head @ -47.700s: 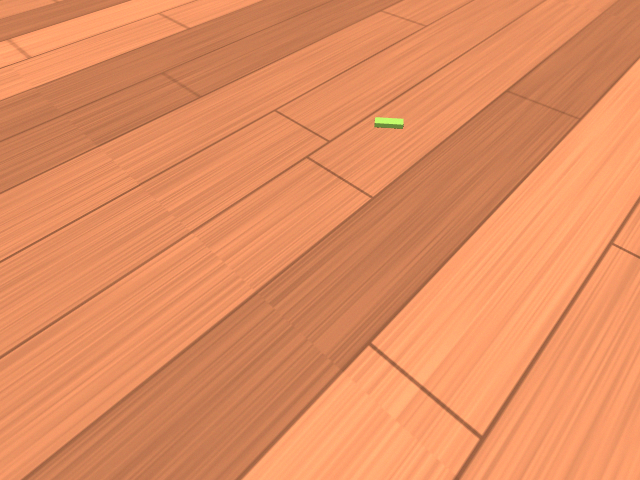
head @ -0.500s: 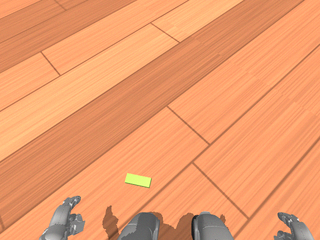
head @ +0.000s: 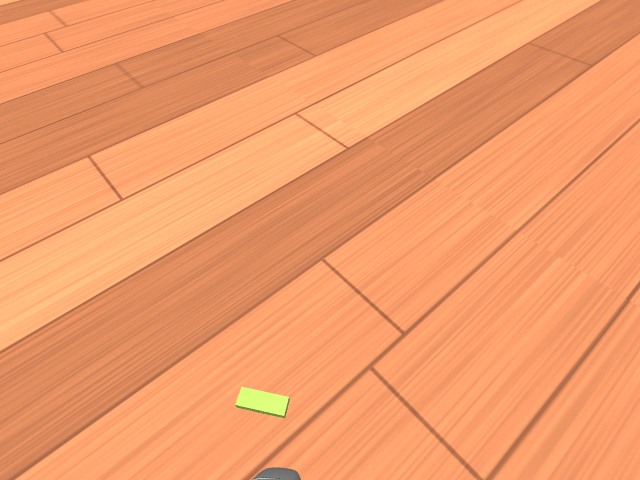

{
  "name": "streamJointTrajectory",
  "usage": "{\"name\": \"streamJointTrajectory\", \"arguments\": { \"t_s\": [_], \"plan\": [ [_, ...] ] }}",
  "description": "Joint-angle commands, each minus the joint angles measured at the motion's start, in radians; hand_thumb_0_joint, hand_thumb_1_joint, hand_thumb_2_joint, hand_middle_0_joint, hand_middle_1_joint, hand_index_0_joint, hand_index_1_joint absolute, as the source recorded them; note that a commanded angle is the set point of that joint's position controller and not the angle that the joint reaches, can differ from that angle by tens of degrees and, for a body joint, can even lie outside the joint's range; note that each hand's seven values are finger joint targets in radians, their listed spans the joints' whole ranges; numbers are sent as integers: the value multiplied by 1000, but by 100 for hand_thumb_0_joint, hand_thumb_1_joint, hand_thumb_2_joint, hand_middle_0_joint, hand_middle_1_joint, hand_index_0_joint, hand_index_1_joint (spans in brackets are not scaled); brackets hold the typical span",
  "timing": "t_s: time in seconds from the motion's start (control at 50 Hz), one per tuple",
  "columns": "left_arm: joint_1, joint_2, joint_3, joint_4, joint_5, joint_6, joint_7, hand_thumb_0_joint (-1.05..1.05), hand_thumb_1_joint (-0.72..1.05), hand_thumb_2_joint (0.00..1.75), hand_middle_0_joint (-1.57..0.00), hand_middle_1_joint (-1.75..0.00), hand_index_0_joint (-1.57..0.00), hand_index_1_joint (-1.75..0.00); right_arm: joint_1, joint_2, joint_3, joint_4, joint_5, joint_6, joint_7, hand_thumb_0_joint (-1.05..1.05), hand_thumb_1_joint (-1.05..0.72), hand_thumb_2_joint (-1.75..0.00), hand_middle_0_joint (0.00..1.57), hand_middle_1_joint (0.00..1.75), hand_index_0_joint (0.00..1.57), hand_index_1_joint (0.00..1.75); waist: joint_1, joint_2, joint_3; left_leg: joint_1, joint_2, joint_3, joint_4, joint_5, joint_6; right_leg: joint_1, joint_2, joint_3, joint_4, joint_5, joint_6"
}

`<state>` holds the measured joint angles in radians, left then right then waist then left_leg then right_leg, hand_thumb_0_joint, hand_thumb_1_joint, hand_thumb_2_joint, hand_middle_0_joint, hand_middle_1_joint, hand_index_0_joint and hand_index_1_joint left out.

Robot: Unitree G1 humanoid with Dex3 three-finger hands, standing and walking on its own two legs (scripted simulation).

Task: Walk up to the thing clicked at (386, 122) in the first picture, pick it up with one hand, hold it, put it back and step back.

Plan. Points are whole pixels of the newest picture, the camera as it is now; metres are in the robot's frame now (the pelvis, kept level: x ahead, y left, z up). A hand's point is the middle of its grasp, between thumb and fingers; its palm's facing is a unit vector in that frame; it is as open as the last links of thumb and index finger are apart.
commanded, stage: walk up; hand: left
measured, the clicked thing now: (262, 402) +0.42 +0.24 -0.75
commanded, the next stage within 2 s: none
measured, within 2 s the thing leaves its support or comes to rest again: neither
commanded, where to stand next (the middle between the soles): +0.08 +0.02 m, yaw -2 degrees
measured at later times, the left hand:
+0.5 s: hand out of the picture +0.07 +0.27 -0.17, palm faces -0.05 -0.93 -0.37, open 7.4 cm
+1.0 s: hand out of the picture +0.03 +0.31 -0.14, palm faces -0.01 -0.92 -0.40, open 7.4 cm
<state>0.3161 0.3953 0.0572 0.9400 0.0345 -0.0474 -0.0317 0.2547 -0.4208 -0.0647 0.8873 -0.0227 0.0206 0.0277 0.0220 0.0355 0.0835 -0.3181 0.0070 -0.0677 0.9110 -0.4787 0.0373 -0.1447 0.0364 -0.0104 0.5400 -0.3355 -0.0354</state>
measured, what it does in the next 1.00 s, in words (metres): steps on the spot: left foot, then right foot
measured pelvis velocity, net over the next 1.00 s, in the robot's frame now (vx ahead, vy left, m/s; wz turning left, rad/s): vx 0.01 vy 0.02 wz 0.02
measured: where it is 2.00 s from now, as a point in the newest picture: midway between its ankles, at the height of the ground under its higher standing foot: outside the picture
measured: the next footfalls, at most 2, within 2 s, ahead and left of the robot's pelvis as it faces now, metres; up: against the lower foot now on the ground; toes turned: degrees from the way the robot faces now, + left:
left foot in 0.22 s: +0.15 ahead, +0.14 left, +0.00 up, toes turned +0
right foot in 0.50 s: -0.01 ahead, -0.12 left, +0.00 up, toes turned -2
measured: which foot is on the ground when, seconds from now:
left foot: up 0.00-0.20, down 0.22-0.54, up 0.56-0.84, down 0.86-1.00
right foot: down 0.00-0.26, up 0.28-0.48, down 0.50-0.90, up 0.92-1.00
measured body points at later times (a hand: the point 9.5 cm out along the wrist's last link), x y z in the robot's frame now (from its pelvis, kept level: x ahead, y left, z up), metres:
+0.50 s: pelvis -0.03 +0.00 -0.02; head +0.02 +0.01 +0.43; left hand +0.07 +0.32 -0.14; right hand +0.11 -0.30 -0.12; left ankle +0.11 +0.14 -0.73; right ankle -0.06 -0.12 -0.73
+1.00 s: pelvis +0.01 +0.02 +0.00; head +0.02 +0.03 +0.45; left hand +0.03 +0.35 -0.11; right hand +0.09 -0.29 -0.10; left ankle +0.01 +0.13 -0.73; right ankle -0.01 -0.12 -0.68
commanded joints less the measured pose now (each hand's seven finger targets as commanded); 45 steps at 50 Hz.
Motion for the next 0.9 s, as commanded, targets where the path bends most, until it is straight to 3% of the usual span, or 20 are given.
{"name": "streamJointTrajectory", "arguments": {
  "t_s": [0.0,0.12,0.18,0.2,0.24,0.26,0.32,0.4,0.46,0.48,0.5,0.52,0.58,0.64,0.72,0.78,0.82,0.84,0.86,0.88],
  "plan": [
    [10,268,67,-101,-20,-44,26,0,90,90,-20,-30,-20,-30,-48,-180,-47,-114,10,-62,-3,0,-90,-90,20,30,20,30,4,-113,86,-298,26,-74,47,59,-11,85,-300,339,-311,46,-189],
    [-78,226,28,-141,-29,-1,43,0,90,90,-20,-30,-20,-30,-37,-119,-29,-66,22,-45,-19,0,-90,-90,20,30,20,30,-24,-207,-13,64,-9,82,-231,267,-29,-108,-218,75,-66,743,-125],
    [-95,207,21,-167,-46,45,53,0,90,90,-20,-30,-20,-30,13,-171,-43,-49,14,-43,-40,0,-90,-90,20,30,20,30,-56,-122,-48,183,-4,62,-388,586,1,-176,-142,79,123,519,-51],
    [-73,181,18,-172,-57,53,54,0,90,90,-20,-30,-20,-30,24,-230,-57,-51,9,-44,-50,0,-90,-90,20,30,20,30,-54,2,-83,213,137,-75,-414,835,40,-211,-68,58,225,349,-12],
    [7,187,29,-137,-63,83,66,0,90,90,-20,-30,-20,-30,-6,-287,-62,-75,26,-48,-54,0,-90,-90,20,30,20,30,-40,152,-205,193,396,-422,-493,921,261,-172,27,114,550,-334,9],
    [5,206,34,-119,-54,90,69,0,90,90,-20,-30,-20,-30,-29,-269,-66,-77,25,-44,-60,0,-90,-90,20,30,20,30,-28,97,-198,150,382,-393,-495,809,272,-183,13,156,637,-329,6],
    [23,199,43,-88,-47,91,54,0,90,90,-20,-30,-20,-30,-127,-234,-54,-108,14,-37,-69,0,-90,-90,20,30,20,30,9,104,-144,32,278,-198,-494,484,196,-209,-6,147,651,-238,-4],
    [41,185,54,-64,-30,75,29,0,90,90,-20,-30,-20,-30,-137,-231,-55,-116,-17,-23,-47,0,-90,-90,20,30,20,30,-10,161,-134,-7,228,-169,-542,16,168,-156,-23,18,324,-248,16],
    [126,180,72,-19,-14,59,29,0,90,90,-20,-30,-20,-30,-160,-232,-56,-123,-16,1,-34,0,-90,-90,20,30,20,30,31,155,-111,-150,200,-140,-479,-83,113,10,-10,-20,40,-103,-4],
    [113,200,81,-23,0,51,34,0,90,90,-20,-30,-20,-30,-137,-182,-44,-119,-8,6,-35,0,-90,-90,20,30,20,30,26,44,-75,-230,142,-92,-359,-121,55,17,-44,91,-48,-179,-31],
    [66,282,102,-66,18,44,40,0,90,90,-20,-30,-20,-30,-161,-112,-24,-144,4,1,-35,0,-90,-90,20,30,20,30,43,-202,-7,-375,4,-2,-158,-137,-13,-101,-288,510,-254,-474,-122],
    [-59,369,110,-112,19,41,42,0,90,90,-20,-30,-20,-30,-224,-165,-44,-133,4,-1,-50,0,-90,-90,20,30,20,30,53,-224,69,-237,-45,-76,44,-66,-39,-374,-441,662,-344,-525,-222],
    [-180,242,71,-118,10,2,52,0,90,90,-20,-30,-20,-30,-104,-135,-37,-65,31,-23,-37,0,-90,-90,20,30,20,30,-44,-87,22,-164,-48,-92,86,80,-38,-231,-283,321,-183,51,-154],
    [-91,239,76,-113,17,-10,35,0,90,90,-20,-30,-20,-30,-88,-152,-28,-48,12,-44,-20,0,-90,-90,20,30,20,30,20,-204,-33,-181,-31,33,-90,27,-45,-11,-247,264,-180,-40,-139],
    [94,298,94,-91,-2,-17,24,0,90,90,-20,-30,-20,-30,-189,-176,-38,-108,-7,-63,4,0,-90,-90,20,30,20,30,97,-200,27,-341,-7,38,-166,-33,-21,197,-339,395,-204,-43,-197],
    [83,301,83,-118,-13,-22,18,0,90,90,-20,-30,-20,-30,-134,-158,-38,-108,-2,-82,14,0,-90,-90,20,30,20,30,60,-192,-13,-231,12,54,-291,18,0,199,-363,342,-155,232,-208],
    [-8,273,62,-150,-27,-14,13,0,90,90,-20,-30,-20,-30,9,-138,-48,-69,3,-96,12,0,-90,-90,20,30,20,30,-41,-152,-66,78,-34,116,-530,196,15,47,-269,155,3,430,-143],
    [-30,225,40,-174,-33,-13,13,0,90,90,-20,-30,-20,-30,136,-184,-74,-37,-1,-104,2,0,-90,-90,20,30,20,30,-106,-62,-140,375,-19,37,-565,246,39,-148,-187,63,210,429,-78],
    [-55,132,15,-203,-43,-13,13,0,90,90,-20,-30,-20,-30,208,-278,-101,-35,-19,-107,-12,0,-90,-90,20,30,20,30,-138,172,-166,555,232,-381,-638,185,114,-460,-32,-15,474,110,0],
    [-71,203,35,-193,-29,-3,28,0,90,90,-20,-30,-20,-30,194,-333,-106,-57,0,-103,-14,0,-90,-90,20,30,20,30,-125,105,-107,434,385,-532,-619,213,236,-520,-36,65,518,-228,-4]
  ]
}}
